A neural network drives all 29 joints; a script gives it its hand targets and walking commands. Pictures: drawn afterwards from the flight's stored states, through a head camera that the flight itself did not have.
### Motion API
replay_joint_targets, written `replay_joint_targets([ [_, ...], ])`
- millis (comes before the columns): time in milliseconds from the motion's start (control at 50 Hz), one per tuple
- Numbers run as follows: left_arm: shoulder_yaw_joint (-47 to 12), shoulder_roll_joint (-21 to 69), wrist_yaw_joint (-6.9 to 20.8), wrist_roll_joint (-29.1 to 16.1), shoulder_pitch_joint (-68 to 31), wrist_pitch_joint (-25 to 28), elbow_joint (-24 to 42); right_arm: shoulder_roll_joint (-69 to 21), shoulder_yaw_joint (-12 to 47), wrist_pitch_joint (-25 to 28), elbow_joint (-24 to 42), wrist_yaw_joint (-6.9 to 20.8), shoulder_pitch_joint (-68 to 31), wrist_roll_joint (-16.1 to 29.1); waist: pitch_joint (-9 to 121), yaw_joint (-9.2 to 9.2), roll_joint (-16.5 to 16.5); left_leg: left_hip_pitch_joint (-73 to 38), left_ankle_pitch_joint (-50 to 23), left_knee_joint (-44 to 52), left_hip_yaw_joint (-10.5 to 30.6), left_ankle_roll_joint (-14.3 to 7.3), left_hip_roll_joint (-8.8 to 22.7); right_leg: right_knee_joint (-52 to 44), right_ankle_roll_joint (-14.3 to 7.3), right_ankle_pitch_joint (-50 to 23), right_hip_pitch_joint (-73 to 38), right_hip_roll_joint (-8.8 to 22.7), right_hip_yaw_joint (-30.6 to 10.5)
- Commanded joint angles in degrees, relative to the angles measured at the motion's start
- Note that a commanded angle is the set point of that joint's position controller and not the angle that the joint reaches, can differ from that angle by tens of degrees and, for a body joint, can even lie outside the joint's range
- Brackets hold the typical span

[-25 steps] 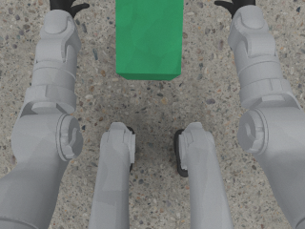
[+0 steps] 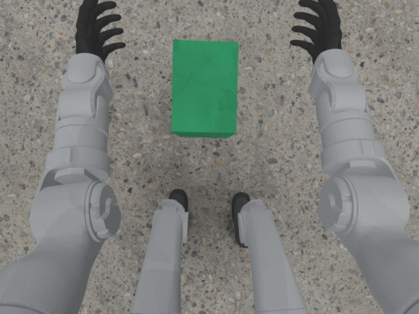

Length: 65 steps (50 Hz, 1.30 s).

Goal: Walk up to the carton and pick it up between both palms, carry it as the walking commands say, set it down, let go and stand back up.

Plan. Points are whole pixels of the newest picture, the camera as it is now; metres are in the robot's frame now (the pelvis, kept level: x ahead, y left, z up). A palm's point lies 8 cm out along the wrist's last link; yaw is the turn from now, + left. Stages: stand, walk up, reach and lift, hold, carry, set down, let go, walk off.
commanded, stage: set down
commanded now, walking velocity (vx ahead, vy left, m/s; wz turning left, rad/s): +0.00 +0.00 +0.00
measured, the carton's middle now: (204, 96) +0.54 +0.02 -0.50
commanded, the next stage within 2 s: let go in 0.18 s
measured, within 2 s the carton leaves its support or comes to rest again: neither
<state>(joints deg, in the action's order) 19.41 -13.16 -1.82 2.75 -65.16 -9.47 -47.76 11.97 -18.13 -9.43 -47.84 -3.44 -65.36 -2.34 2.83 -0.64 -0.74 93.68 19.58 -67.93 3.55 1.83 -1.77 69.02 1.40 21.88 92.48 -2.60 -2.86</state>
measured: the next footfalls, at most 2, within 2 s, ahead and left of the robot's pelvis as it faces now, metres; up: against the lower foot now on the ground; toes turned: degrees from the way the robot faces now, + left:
none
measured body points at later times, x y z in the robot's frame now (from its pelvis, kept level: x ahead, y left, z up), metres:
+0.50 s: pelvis +0.04 +0.01 +0.08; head +0.32 +0.01 +0.43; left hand +0.46 +0.22 -0.05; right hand +0.46 -0.19 -0.06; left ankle +0.08 +0.13 -0.60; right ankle +0.06 -0.12 -0.60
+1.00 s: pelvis +0.08 +0.00 +0.14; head +0.16 +0.00 +0.58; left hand +0.27 +0.24 +0.05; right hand +0.28 -0.23 +0.05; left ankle +0.08 +0.13 -0.60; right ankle +0.06 -0.12 -0.60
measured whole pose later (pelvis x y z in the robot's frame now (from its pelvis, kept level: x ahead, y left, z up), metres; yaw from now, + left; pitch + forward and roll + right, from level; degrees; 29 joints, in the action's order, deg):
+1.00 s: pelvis +0.08 +0.00 +0.14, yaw +0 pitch +8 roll +0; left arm 4.4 -11.2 3.1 0.2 7.4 -0.5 -26.9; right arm 10.9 -4.5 -0.2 -28.2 2.6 6.9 -0.9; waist -2.4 -0.4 -0.2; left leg 22.7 13.3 -28.0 3.5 0.8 -0.9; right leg 28.4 0.5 15.1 21.3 -1.0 -3.4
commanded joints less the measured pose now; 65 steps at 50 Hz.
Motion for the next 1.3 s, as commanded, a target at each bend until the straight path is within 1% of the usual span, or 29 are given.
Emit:
replay_joint_targets([
  [0,1.02,-4.63,0.55,1.47,-12.39,1.44,6.26,4.43,-1.26,1.53,5.72,0.66,-12.51,-1.33,55.12,-0.72,0.42,-38.32,-20.31,7.98,-5.86,0.6,-3.22,-10.6,1.55,-18.38,-30.21,-2.72,5.17],
  [40,1.63,-3.72,0.76,2.67,-12.24,1.67,5.91,4.15,-1.96,1.9,4.99,1.03,-12.25,-2.13,52.76,-0.65,0.82,-39.68,-20.0,10.43,-5.59,0.64,-2.95,-13.04,1.59,-18.03,-30.73,-2.64,5.03],
  [120,3.06,-0.78,1.12,5.42,-10.24,2.37,3.15,2.59,-3.97,2.82,1.96,1.95,-10.28,-5.07,46.4,-0.07,1.06,-39.37,-18.65,13.44,-5.04,1.24,-2.45,-16.03,1.69,-16.97,-29.15,-2.24,5.46],
  [200,4.8,-0.8,0.76,8.09,-7.85,3.03,4.23,2.63,-5.2,3.51,2.46,2.22,-8.07,-7.78,48.23,-0.26,1.61,-43.05,-21.27,14.95,-4.63,1.46,-2.47,-17.42,1.57,-19.28,-31.77,-2.43,5.75],
  [260,4.25,-1.56,0.51,8.99,-4.73,3.46,7.65,2.51,-4.85,3.69,6.43,1.76,-4.58,-8.79,55.68,0.04,1.51,-49.42,-27.55,14.84,-4.14,1.18,-2.55,-17.96,1.48,-24.65,-37.43,-2.68,5.59],
  [320,1.53,-1.52,0.45,8.83,0.5,3.03,12.48,2.51,-2.71,3.01,11.59,1.56,1.02,-8.86,63.23,0.34,2.52,-57.1,-35.9,15.15,-3.8,0.75,-2.5,-18.17,1.52,-31.47,-43.02,-3.11,5.42],
  [380,-1.44,-0.93,1.02,7.81,11.33,2.6,18.13,1.74,0.55,2.56,16.97,1.59,12.08,-7.87,67.27,0.27,3.26,-65.16,-44.58,16.25,-2.96,0.7,-2.28,-19.73,1.65,-37.06,-47.67,-3.08,5.13],
  [420,-3.45,-0.53,1.47,6.52,17.83,2.57,21.38,1.26,2.43,2.69,20.44,1.87,18.24,-6.67,65.57,0.17,2.73,-67.63,-46.92,17.62,-2.32,0.58,-1.93,-21.39,1.41,-38.21,-48.47,-2.65,4.5],
  [480,-5.06,-0.23,2.37,4.72,24.4,3.42,22.78,1.08,3.62,3.51,23.3,2.85,24.3,-5.54,57.7,0.23,1.21,-66.04,-43.0,20.34,-1.96,0.29,-1.55,-23.92,0.95,-35.74,-49.06,-1.95,3.86],
  [560,-6.84,0.72,3.56,2.89,33.31,5.03,21.22,-0.22,5.36,4.94,21.03,4.25,33.66,-4.32,46.4,0.38,1.32,-64.6,-35.7,24.66,-2.1,0.37,-0.99,-27.89,0.54,-30.16,-51.69,-0.99,3.26],
  [640,-7.84,0.1,4.09,1.82,42.41,6.74,19.29,0.29,6.57,6.77,18.75,4.9,42.43,-3.21,35.86,0.34,1.06,-64.29,-27.79,29.08,-2.56,0.35,-0.64,-31.34,0.31,-24.84,-56.67,-0.37,2.85],
  [700,-9.02,-0.13,4.21,0.93,49.04,8.0,18.42,0.84,7.82,8.22,18.05,5.21,48.56,-2.09,28.43,0.52,0.95,-65.96,-22.19,32.21,-2.65,0.19,-0.49,-33.87,0.2,-20.73,-59.99,0.02,2.67],
  [780,-11.27,-1.45,4.19,-0.65,56.68,9.47,20.62,1.9,9.77,9.53,20.49,5.51,56.49,-0.26,22.24,0.46,1.07,-71.7,-18.09,35.8,-2.89,-0.36,-0.45,-37.44,0.12,-17.98,-66.67,0.34,2.52],
  [840,-12.51,-2.17,4.31,-1.57,62.41,10.16,23.51,2.49,11.33,10.15,22.83,5.53,61.97,0.84,17.42,0.24,0.72,-76.54,-16.85,38.57,-3.07,-0.66,-0.62,-40.3,0.23,-17.11,-71.39,0.36,2.5],
  [900,-13.3,-2.9,4.5,-2.45,67.44,10.33,25.93,3.39,12.07,10.51,24.47,5.69,66.77,1.45,12.9,0.14,0.4,-80.49,-17.61,40.95,-3.13,-0.66,-0.89,-42.93,0.14,-17.85,-74.91,0.07,2.55],
  [980,-14.26,-3.88,5.11,-3.13,72.86,9.87,27.73,4.1,13.03,10.18,26.69,6.19,72.6,1.87,7.85,0.2,0.2,-84.65,-18.75,43.68,-3.01,-0.85,-1.1,-46.16,-0.07,-19.19,-80.09,-0.13,2.5],
  [1040,-15.1,-4.03,5.6,-3.13,75.99,8.83,28.4,4.45,13.67,9.09,27.71,6.64,75.76,1.75,3.14,0.42,0.51,-86.43,-17.39,45.49,-3.13,-0.85,-1.1,-48.22,-0.24,-17.81,-82.78,-0.07,2.48],
  [1100,-15.49,-4.22,6.01,-3.02,76.45,7.13,29.3,4.85,14.08,7.29,28.61,7.27,75.67,1.83,-1.82,0.43,0.57,-87.68,-13.91,46.8,-3.26,-0.61,-1.0,-49.41,-0.5,-14.42,-83.47,0.2,2.56],
  [1160,-15.51,-4.55,6.33,-2.87,76.28,5.27,29.46,5.09,14.17,5.34,28.84,7.74,75.5,1.82,-5.15,0.48,0.48,-88.71,-11.83,47.2,-3.67,-0.42,-1.02,-49.62,-0.56,-12.8,-83.77,0.46,2.78],
  [1280,-15.18,-4.75,6.32,-1.87,76.15,2.94,29.15,5.17,13.6,3.01,28.35,7.98,75.94,1.24,-6.88,0.83,0.58,-90.68,-14.15,46.76,-4.09,-0.3,-1.24,-48.9,-0.42,-14.88,-84.55,0.39,3.09],
])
